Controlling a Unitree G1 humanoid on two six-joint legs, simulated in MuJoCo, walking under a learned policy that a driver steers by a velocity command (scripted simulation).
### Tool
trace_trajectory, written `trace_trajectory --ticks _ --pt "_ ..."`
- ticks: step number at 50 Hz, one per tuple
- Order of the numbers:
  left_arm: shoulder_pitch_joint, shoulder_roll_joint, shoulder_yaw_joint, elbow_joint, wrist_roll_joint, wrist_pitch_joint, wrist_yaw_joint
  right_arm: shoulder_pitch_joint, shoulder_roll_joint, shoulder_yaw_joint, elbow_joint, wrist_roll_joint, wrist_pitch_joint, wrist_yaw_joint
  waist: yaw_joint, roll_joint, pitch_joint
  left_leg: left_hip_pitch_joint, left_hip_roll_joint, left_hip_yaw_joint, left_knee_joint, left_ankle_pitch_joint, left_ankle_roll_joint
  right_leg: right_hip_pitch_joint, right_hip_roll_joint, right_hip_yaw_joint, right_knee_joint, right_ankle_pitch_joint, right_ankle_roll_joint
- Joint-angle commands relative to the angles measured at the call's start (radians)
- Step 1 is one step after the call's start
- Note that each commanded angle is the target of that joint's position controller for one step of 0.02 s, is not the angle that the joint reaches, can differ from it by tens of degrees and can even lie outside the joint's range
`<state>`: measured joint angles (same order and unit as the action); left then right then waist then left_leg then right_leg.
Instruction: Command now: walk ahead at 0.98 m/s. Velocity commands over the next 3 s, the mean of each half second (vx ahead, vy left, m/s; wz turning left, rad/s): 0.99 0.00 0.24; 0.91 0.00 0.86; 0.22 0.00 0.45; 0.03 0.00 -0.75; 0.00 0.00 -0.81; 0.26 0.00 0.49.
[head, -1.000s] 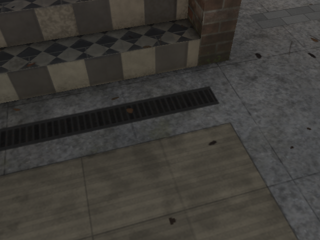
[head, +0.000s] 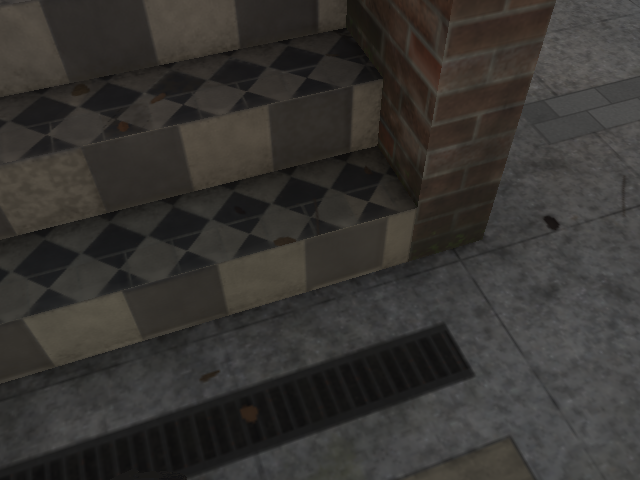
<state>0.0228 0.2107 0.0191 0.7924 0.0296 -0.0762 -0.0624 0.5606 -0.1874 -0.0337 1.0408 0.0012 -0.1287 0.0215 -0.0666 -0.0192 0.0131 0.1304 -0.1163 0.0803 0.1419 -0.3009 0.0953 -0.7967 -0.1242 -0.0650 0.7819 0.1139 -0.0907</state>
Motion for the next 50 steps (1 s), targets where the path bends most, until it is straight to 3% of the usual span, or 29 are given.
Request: trace_trajectory --ticks 1,4,6,7,8,9,10,12,15,18,21,24,28,29,30,31,32,34,37,39,41,42,44,45,46,47,48,49,50 --pt "-0.128 0.027 -0.01 -0.08 -0.014 -0.01 -0.002 -0.008 -0.142 -0.011 -0.054 0.005 -0.026 -0.013 0.031 0.051 0.16 -0.198 0.253 -0.069 -0.159 0.7 0.05 0.225 0.072 -0.075 -0.181 0.098 -0.027" --pt "-0.074 0.089 0.007 -0.074 -0.009 -0.011 0.019 0.005 -0.204 -0.017 -0.042 -0.019 -0.007 -0.034 0.08 0.117 0.044 0.048 0.292 -0.041 0.063 1.273 0.022 0.315 0.184 -0.111 -0.234 -0.074 -0.059" --pt "0.24 0.163 0.041 0.014 -0.012 -0.01 0.046 -0.037 -0.252 -0.032 -0.04 -0.046 0.023 -0.055 0.232 0.16 -0.129 0.054 0.32 -0.037 0.464 1.357 0.025 0.609 0.216 -0.068 -0.253 -0.209 -0.093" --pt "0.433 0.205 0.063 0.07 0.001 -0.006 0.063 -0.092 -0.246 -0.034 -0.055 -0.047 0.029 -0.054 0.326 0.146 -0.205 -0.106 0.288 -0.022 0.752 1.166 0.031 0.845 0.151 -0.012 -0.265 -0.279 -0.119" --pt "0.53 0.287 0.088 0.086 0.031 -0.003 0.078 -0.066 -0.115 -0.009 -0.094 -0.03 0.021 -0.035 0.285 -0.045 -0.301 -0.446 0.167 -0.022 1.158 0.492 0.033 1.116 -0.108 0.312 -0.233 -0.573 -0.174" --pt "0.484 0.278 0.094 0.09 0.033 -0.005 0.055 0.024 -0.062 0.002 -0.116 0.028 0.0 -0.014 0.18 -0.255 -0.401 -0.77 0.02 -0.152 1.418 -0.141 0.021 1.273 -0.279 0.883 -0.447 -0.728 -0.284" --pt "0.385 0.207 0.088 0.091 0.014 -0.011 0.041 -0.122 -0.138 -0.009 -0.147 0.02 -0.004 -0.026 0.173 -0.096 -0.235 -0.875 0.113 -0.184 1.386 -0.023 0.053 1.154 -0.21 0.773 -0.517 -0.719 -0.235" --pt "0.297 0.095 0.062 0.109 0.017 -0.032 0.034 -0.226 -0.113 -0.004 -0.167 0.007 0.0 -0.017 0.108 0.083 -0.046 -0.824 0.185 -0.179 1.26 0.071 0.055 0.843 -0.155 0.502 -0.572 -0.514 -0.176" --pt "0.293 0.083 0.049 0.16 -0.002 -0.074 0.044 -0.229 -0.058 0.011 -0.187 -0.032 0.052 0.018 0.018 0.036 0.058 -0.741 0.246 -0.185 1.146 0.098 0.024 0.602 -0.091 0.291 -0.678 -0.441 -0.093" --pt "0.316 0.092 0.043 0.177 -0.019 -0.106 0.032 -0.386 -0.078 0.013 -0.242 -0.029 0.065 0.031 0.036 0.024 0.129 -0.798 0.246 -0.132 0.983 0.279 0.017 0.548 -0.036 0.079 -0.738 -0.129 -0.018" --pt "0.323 0.083 0.025 0.179 -0.022 -0.117 0.031 -0.502 -0.064 0.024 -0.269 -0.009 0.045 0.036 0.055 0.001 0.117 -0.699 0.186 -0.004 0.702 0.486 0.039 0.556 0.052 -0.134 -0.729 0.282 0.048" --pt "0.401 0.124 0.021 0.191 -0.032 -0.117 0.058 -0.616 -0.083 0.028 -0.287 -0.029 0.031 0.05 0.09 -0.031 0.107 -0.636 0.111 0.098 0.47 0.579 0.055 0.699 0.018 -0.169 -0.705 0.589 0.075" --pt "0.285 0.225 0.047 0.128 0.01 -0.065 0.114 -0.19 -0.203 -0.017 -0.176 -0.04 0.039 0.013 -0.161 -0.139 -0.162 -0.302 -0.003 0.116 0.559 0.283 0.124 0.804 -0.072 -0.163 -0.074 1.11 0.088" --pt "0.169 0.243 0.056 0.082 0.001 -0.049 0.104 0.045 -0.243 -0.046 -0.113 -0.043 0.034 0.001 -0.283 -0.091 -0.221 -0.097 0.028 0.045 0.425 0.318 0.187 0.67 -0.05 -0.148 0.298 0.965 0.076" --pt "0.057 0.201 0.054 0.063 0.008 -0.05 0.082 0.053 -0.267 -0.079 -0.097 -0.011 0.043 -0.021 -0.292 0.138 -0.157 0.051 0.086 -0.065 0.348 0.341 0.197 0.357 0.145 -0.137 0.73 -0.058 0.073" --pt "0.162 0.037 0.001 -0.039 0.025 -0.078 0.089 -0.081 -0.376 -0.087 -0.124 -0.039 0.046 -0.028 -0.039 0.262 -0.117 0.153 0.267 -0.395 0.489 0.943 0.339 -0.022 0.197 -0.028 1.011 -0.567 0.12" --pt "0.29 0.044 -0.017 -0.081 0.015 -0.084 0.101 -0.141 -0.41 -0.105 -0.164 -0.036 0.054 -0.036 0.01 0.187 -0.364 0.251 0.411 -0.759 0.253 0.551 0.47 -0.032 0.165 0.174 0.992 -0.533 0.12" --pt "0.227 0.132 -0.008 -0.078 0.033 -0.079 0.097 -0.269 -0.253 -0.074 -0.203 -0.026 0.052 -0.045 0.073 -0.058 -0.11 -0.102 0.352 -0.711 0.06 0.181 0.335 0.011 0.071 0.178 0.749 -0.403 0.103" --pt "0.145 0.017 -0.04 -0.155 0.079 -0.003 0.077 -0.212 -0.188 -0.039 -0.189 -0.004 0.035 -0.036 0.124 -0.094 -0.06 -0.294 0.238 -0.535 0.191 0.545 0.271 -0.13 0.063 0.1 1.071 -0.437 0.108" --pt "0.078 0.005 -0.05 -0.221 0.071 0.016 0.08 -0.213 -0.206 -0.032 -0.201 -0.003 0.022 -0.033 0.128 -0.088 -0.031 -0.484 0.15 -0.43 0.194 0.694 0.205 -0.066 0.06 0.049 0.956 -0.372 0.114" --pt "-0.098 -0.077 -0.072 -0.307 0.065 0.025 0.092 -0.083 -0.229 -0.03 -0.165 -0.02 0.017 -0.036 0.034 0.084 -0.016 -0.314 0.215 -0.561 0.208 0.788 0.258 -0.432 0.098 -0.011 1.465 -0.574 0.103" --pt "-0.174 -0.064 -0.071 -0.365 0.057 0.019 0.109 -0.021 -0.256 -0.039 -0.157 -0.029 0.009 -0.038 0.005 0.104 -0.001 -0.19 0.254 -0.6 0.227 0.736 0.244 -0.621 0.087 0.042 1.553 -0.687 0.085" --pt "-0.416 -0.089 -0.103 -0.483 0.083 0.0 0.128 0.091 -0.23 -0.04 -0.107 -0.02 0.005 -0.051 -0.062 0.059 0.07 -0.152 0.209 -0.537 0.211 0.801 0.152 -0.738 0.076 0.062 1.378 -0.854 0.048" --pt "-0.493 -0.096 -0.109 -0.535 0.068 -0.009 0.124 0.115 -0.21 -0.04 -0.1 -0.029 0.023 -0.063 -0.081 0.057 0.075 -0.174 0.197 -0.507 0.132 0.888 0.144 -0.683 0.091 0.022 1.254 -0.881 0.045" --pt "-0.432 -0.086 -0.129 -0.529 0.058 -0.003 0.117 -0.013 -0.204 -0.041 -0.143 -0.008 0.056 -0.08 -0.022 -0.049 0.036 -0.39 0.17 -0.426 -0.028 1.062 0.12 -0.246 0.096 -0.065 0.815 -0.746 0.05" --pt "-0.194 -0.062 -0.116 -0.469 0.032 0.005 0.138 -0.201 -0.223 -0.051 -0.217 0.012 0.079 -0.087 0.108 0.01 -0.134 -0.583 0.119 -0.348 0.038 1.437 0.094 0.289 0.144 -0.026 0.587 -0.613 0.029" --pt "0.055 0.04 -0.057 -0.377 -0.015 0.03 0.158 -0.272 -0.335 -0.092 -0.26 0.036 0.065 -0.075 0.216 0.123 -0.377 -0.505 0.129 -0.333 0.231 2.018 0.067 0.586 0.189 -0.047 0.584 -0.437 0.048" --pt "0.296 0.09 -0.013 -0.325 -0.035 0.042 0.175 -0.308 -0.403 -0.14 -0.249 0.034 0.019 -0.058 0.308 0.285 -0.523 -0.373 0.215 -0.446 0.513 2.193 0.059 0.674 0.143 0.179 0.404 -0.601 -0.006" --pt "0.447 0.228 0.044 -0.276 0.006 0.005 0.155 -0.337 -0.305 -0.126 -0.319 0.082 -0.025 -0.043 0.356 -0.083 -0.751 -0.525 0.0 -0.432 1.103 1.449 -0.038 1.041 -0.167 0.584 0.125 -0.342 -0.183"
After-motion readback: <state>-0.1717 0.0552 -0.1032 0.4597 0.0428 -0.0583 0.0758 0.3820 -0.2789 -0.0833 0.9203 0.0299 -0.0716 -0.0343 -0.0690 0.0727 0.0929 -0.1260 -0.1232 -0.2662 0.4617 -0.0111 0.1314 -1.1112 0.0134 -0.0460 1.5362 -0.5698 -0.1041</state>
